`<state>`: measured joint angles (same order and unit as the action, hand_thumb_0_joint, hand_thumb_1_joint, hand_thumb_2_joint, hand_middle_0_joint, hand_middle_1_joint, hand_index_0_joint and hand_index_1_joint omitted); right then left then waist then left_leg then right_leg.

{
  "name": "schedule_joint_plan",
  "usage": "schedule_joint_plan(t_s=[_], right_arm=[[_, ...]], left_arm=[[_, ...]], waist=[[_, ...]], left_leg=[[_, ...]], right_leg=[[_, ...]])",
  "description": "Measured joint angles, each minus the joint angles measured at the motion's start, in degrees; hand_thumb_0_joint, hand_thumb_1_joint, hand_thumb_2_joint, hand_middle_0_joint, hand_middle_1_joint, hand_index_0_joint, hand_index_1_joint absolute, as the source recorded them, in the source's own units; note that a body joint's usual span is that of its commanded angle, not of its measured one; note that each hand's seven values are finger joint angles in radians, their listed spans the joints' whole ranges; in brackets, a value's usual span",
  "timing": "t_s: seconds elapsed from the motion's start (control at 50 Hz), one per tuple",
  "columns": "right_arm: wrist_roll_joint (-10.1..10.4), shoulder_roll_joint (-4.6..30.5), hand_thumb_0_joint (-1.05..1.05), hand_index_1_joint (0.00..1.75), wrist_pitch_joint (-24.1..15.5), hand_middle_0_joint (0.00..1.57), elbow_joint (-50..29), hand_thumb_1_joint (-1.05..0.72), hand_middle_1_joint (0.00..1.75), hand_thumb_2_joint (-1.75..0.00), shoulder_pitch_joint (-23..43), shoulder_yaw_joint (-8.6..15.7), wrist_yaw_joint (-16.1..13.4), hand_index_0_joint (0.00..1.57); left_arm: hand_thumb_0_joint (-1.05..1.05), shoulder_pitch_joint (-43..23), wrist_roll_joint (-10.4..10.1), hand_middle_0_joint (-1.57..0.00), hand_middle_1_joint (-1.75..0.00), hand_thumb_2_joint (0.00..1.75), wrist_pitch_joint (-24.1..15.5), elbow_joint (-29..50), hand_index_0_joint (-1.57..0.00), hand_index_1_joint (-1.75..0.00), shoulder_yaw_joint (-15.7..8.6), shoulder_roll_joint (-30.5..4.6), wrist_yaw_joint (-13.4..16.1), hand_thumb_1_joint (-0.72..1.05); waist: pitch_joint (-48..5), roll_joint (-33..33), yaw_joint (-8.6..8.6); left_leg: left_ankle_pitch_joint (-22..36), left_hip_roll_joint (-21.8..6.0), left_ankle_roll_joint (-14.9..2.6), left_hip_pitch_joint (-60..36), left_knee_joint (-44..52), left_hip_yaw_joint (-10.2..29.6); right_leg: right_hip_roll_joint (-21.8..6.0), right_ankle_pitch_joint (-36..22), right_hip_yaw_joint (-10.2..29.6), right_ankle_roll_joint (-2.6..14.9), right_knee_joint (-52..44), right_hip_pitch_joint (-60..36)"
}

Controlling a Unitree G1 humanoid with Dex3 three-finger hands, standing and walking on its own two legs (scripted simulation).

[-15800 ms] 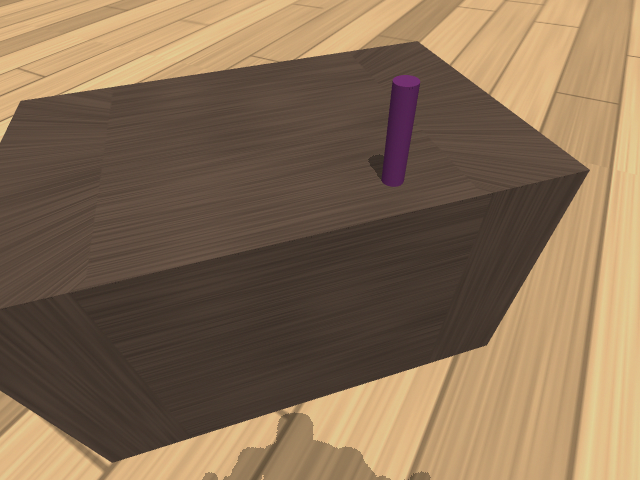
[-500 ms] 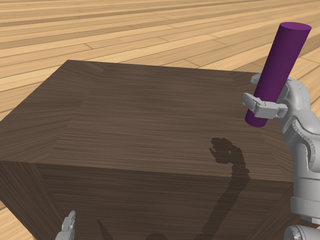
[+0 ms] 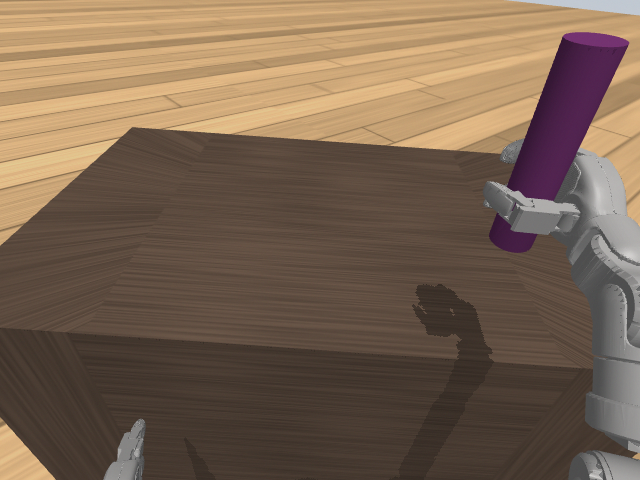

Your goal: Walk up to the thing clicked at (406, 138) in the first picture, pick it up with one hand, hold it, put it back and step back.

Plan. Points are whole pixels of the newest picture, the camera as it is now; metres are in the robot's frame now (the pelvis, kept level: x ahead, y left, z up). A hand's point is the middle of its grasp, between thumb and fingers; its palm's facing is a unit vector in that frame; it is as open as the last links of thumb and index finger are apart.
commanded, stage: hold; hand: right
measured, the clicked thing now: (544, 157) +0.35 -0.18 +0.32
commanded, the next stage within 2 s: none
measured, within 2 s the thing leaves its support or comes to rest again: neither
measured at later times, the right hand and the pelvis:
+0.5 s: hand (522, 191) +0.34 -0.17 +0.28, palm faces +0.10 +0.99 -0.01, open 6.8 cm; pelvis +0.00 +0.00 +0.00, yaw +0 degrees
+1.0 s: hand (526, 189) +0.33 -0.17 +0.29, palm faces +0.09 +1.00 -0.01, open 6.8 cm; pelvis +0.00 +0.00 +0.00, yaw +0 degrees
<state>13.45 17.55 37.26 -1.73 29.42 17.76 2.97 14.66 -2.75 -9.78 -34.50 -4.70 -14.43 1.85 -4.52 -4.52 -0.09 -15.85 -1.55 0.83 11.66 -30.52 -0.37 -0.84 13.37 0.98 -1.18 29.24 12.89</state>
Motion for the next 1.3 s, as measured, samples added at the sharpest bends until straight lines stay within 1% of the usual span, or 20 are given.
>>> schedule_joint_plan(t_s=[0.12, 0.24, 0.36, 0.6, 0.8, 1.02, 1.1, 1.22, 1.3], right_arm=[[0.43, -0.04, 0.02, 1.2, 1.62, 0.91, -1.5, -0.02, 1.22, -1.08, -0.41, 0.0, 0.32, 0.87], [0.72, -0.38, 0.02, 1.2, 3.16, 0.91, -3.28, -0.02, 1.22, -1.08, -0.78, -0.03, 0.03, 0.87], [0.78, -0.43, 0.02, 1.2, 4.09, 0.91, -2.99, -0.02, 1.22, -1.08, -0.31, 0.1, -0.38, 0.87], [0.39, -0.31, 0.02, 1.2, 4.41, 0.91, -3.92, -0.02, 1.23, -1.08, 0.19, 0.1, -0.6, 0.87], [0.95, -0.38, 0.02, 1.2, 5.53, 0.91, -4.2, -0.01, 1.23, -1.09, -0.26, 0.31, -0.47, 0.87], [0.98, -0.03, 0.02, 1.2, 6.28, 0.91, -4.56, -0.01, 1.23, -1.09, -0.13, 0.53, -0.45, 0.87], [0.86, 0.03, 0.02, 1.21, 6.26, 0.91, -4.26, -0.01, 1.23, -1.1, -0.05, 0.41, -0.48, 0.87], [0.67, -0.13, 0.02, 1.21, 6.1, 0.91, -4.11, 0.0, 1.23, -1.1, -0.01, 0.08, -0.55, 0.87], [0.75, 0.13, 0.02, 1.21, 6.1, 0.91, -3.72, 0.0, 1.23, -1.1, 0.32, 0.09, -0.53, 0.87]], left_arm=[[-0.01, -0.33, -0.2, -0.04, -0.05, 0.06, -0.02, -0.7, -0.04, -0.05, 0.21, 0.06, -0.34, -0.54], [-0.01, -0.58, -0.15, -0.05, -0.05, 0.06, -0.2, -1.11, -0.04, -0.05, 0.25, 0.33, -0.5, -0.54], [-0.01, -1.08, -0.05, -0.05, -0.05, 0.06, -0.5, -1.64, -0.05, -0.05, 0.23, 0.25, -0.34, -0.54], [-0.02, -0.65, -0.08, -0.05, -0.05, 0.06, -0.66, -1.6, -0.05, -0.05, 0.48, 0.23, -0.26, -0.54], [-0.01, -1.1, -0.15, -0.05, -0.05, 0.05, -0.76, -2.3, -0.05, -0.05, 0.6, 0.23, -0.47, -0.54], [-0.01, -1.38, -0.17, -0.05, -0.06, 0.05, -1.01, -3.09, -0.05, -0.05, 0.59, 0.21, -0.54, -0.54], [-0.01, -1.2, -0.14, -0.05, -0.06, 0.05, -1.13, -2.87, -0.05, -0.05, 0.4, 0.11, -0.46, -0.54], [-0.01, -1.17, -0.2, -0.05, -0.06, 0.05, -1.19, -2.78, -0.05, -0.05, 0.76, 0.16, -0.45, -0.54], [-0.02, -1.59, -0.17, -0.05, -0.06, 0.05, -1.42, -2.91, -0.05, -0.05, 0.66, 0.29, -0.56, -0.54]], waist=[[-0.32, -0.19, -0.21], [-0.35, -0.33, -0.32], [-0.31, -0.28, -0.16], [-0.34, -0.21, -0.27], [-0.51, -0.57, -0.19], [-0.6, -0.49, -0.16], [-0.53, -0.49, -0.2], [-0.46, -0.35, -0.25], [-0.47, -0.38, -0.03]], left_leg=[[-0.03, 0.0, -0.02, -0.25, 0.23, -0.1], [-0.11, -0.06, -0.03, -0.58, 0.34, -0.28], [-0.19, -0.14, 0.02, -0.48, 0.24, -0.46], [-0.18, -0.08, 0.02, -0.63, 0.27, -0.27], [-0.04, -0.07, 0.03, -0.84, 0.41, -0.31], [0.09, -0.03, -0.02, -0.83, 0.41, -0.4], [0.13, -0.05, -0.03, -0.95, 0.42, -0.44], [0.25, 0.02, -0.08, -1.06, 0.4, -0.43], [0.36, 0.06, -0.11, -0.98, 0.37, -0.41]], right_leg=[[0.0, 0.03, 0.09, -0.03, -0.16, -0.19], [0.06, 0.06, 0.25, -0.04, -0.25, -0.44], [0.14, 0.07, 0.44, 0.0, -0.13, -0.24], [0.08, 0.24, 0.24, 0.0, 0.01, -0.4], [0.07, 0.07, 0.28, 0.01, -0.15, -0.6], [0.04, -0.1, 0.37, -0.03, -0.18, -0.57], [0.05, -0.14, 0.41, -0.04, -0.16, -0.67], [-0.02, -0.24, 0.4, -0.1, -0.14, -0.79], [-0.06, -0.36, 0.39, -0.12, -0.14, -0.75]])
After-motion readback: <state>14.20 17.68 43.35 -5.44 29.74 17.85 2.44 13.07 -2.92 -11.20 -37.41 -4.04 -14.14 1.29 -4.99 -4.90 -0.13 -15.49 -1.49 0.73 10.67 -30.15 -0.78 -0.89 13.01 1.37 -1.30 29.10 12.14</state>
